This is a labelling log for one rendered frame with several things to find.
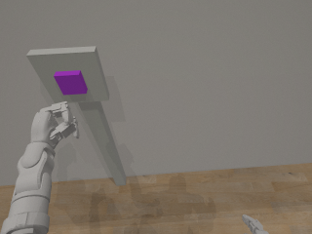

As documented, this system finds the robot right hand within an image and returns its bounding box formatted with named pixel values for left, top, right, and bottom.
left=242, top=214, right=269, bottom=234

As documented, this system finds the button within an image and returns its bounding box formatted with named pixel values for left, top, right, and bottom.
left=54, top=70, right=88, bottom=96

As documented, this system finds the panel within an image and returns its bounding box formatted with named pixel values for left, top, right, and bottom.
left=26, top=46, right=127, bottom=186

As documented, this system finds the robot left hand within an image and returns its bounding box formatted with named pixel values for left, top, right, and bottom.
left=30, top=101, right=80, bottom=149

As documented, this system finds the robot left forearm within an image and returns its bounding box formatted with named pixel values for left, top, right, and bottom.
left=0, top=141, right=56, bottom=234

